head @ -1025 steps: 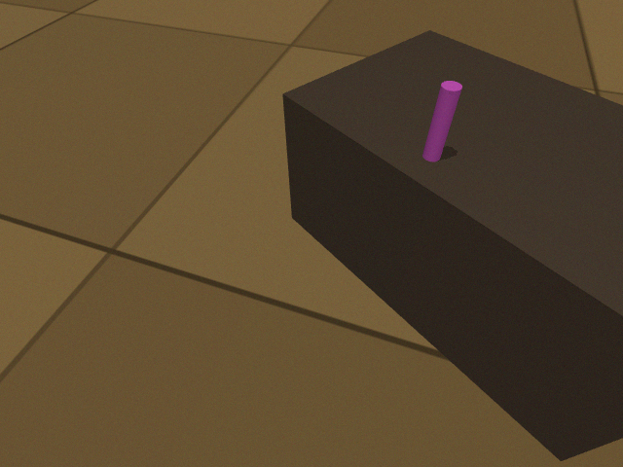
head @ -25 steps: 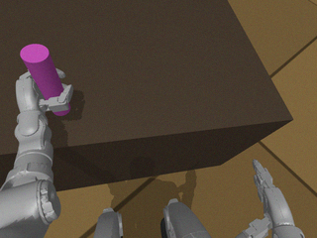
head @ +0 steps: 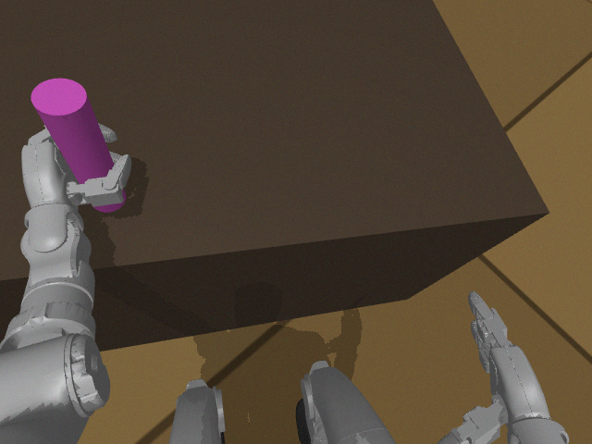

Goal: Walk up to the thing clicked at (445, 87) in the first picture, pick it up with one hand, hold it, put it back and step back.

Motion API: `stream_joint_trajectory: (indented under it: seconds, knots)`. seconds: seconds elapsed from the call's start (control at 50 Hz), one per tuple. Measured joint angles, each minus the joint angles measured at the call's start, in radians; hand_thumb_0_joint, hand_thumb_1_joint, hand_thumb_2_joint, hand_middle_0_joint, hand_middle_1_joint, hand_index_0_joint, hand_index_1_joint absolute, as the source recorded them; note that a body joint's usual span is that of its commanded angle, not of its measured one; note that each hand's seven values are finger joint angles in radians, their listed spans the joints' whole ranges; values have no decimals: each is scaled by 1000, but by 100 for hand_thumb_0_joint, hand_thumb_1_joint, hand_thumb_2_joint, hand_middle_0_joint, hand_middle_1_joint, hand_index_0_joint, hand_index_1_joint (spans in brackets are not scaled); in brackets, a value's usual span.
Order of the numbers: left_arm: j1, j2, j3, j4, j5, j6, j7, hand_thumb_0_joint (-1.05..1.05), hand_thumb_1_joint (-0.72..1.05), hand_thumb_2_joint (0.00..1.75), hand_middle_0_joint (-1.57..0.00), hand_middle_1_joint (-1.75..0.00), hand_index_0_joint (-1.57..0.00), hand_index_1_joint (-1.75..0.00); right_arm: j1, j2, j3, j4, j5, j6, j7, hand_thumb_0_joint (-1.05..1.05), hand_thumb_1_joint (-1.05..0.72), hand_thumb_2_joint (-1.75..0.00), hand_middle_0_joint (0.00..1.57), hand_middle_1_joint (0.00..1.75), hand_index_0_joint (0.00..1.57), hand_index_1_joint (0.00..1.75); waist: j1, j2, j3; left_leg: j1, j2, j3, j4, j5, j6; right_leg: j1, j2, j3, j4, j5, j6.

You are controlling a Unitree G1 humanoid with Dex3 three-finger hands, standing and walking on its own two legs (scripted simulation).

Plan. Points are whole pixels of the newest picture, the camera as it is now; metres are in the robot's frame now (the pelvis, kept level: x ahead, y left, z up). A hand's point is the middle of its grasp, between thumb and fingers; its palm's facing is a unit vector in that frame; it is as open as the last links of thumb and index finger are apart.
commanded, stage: loosen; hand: left
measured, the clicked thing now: (88, 157) +0.49 +0.20 +0.04
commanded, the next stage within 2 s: open in 0.16 s
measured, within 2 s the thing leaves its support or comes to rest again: neither
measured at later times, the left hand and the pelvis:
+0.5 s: hand (108, 170) +0.49 +0.19 +0.01, palm faces +0.13 -0.99 +0.02, open 10.0 cm; pelvis -0.01 +0.00 -0.01, yaw +0 degrees
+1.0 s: hand (54, 136) +0.50 +0.23 +0.07, palm faces +0.18 -0.98 +0.00, open 17.0 cm; pelvis +0.00 +0.00 +0.01, yaw +0 degrees
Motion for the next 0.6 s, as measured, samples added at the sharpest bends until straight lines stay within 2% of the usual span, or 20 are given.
stream_joint_trajectory:
  seconds: [0.2, 0.26, 0.36, 0.48, 0.6]
  knots:
    - [-16, 5, -6, 12, 5, -6, 12, -4, -4, 114, -95, -112, -97, -113, 1, -5, -2, -10, -1, 7, 6, -1, 50, -6, 6, 5, 6, 5, -3, 3, -8, -26, -2, -4, 22, -1, 0, -25, -1, -3, 22, -2, 0]
    - [-19, 6, -2, 12, -5, -3, 15, -4, -4, 105, -96, -109, -99, -110, 4, -5, -1, -18, 2, 5, 4, -1, 50, -5, 6, 5, 6, 5, -5, 1, -5, -28, -2, -3, 24, 1, 0, -27, -1, -2, 24, -1, 0]
    - [-15, 7, -4, 7, -3, 6, 13, -2, -7, 84, -98, -99, -101, -99, 10, -4, 0, -21, 2, 3, 0, -1, 50, -5, 6, 5, 6, 5, -9, -1, -3, -32, -3, -4, 24, 3, 1, -31, -1, -2, 24, 2, 1]
    - [-7, -2, -2, -9, 1, 10, 17, -1, -19, 58, -85, -78, -87, -77, 5, -3, -2, -14, 1, 1, -5, -1, 50, -5, 6, 5, 6, 6, -13, -3, -1, -35, -1, -2, 28, 0, 2, -33, 0, 0, 25, 1, 3]
    - [-1, -6, 1, -22, 3, 11, 23, -1, -29, 40, -66, -57, -68, -56, 3, 1, -2, -16, -1, 4, -5, -1, 50, -6, 6, 5, 6, 6, -15, -2, -2, -34, 0, -1, 28, -4, 3, -32, 1, 2, 23, -1, 3]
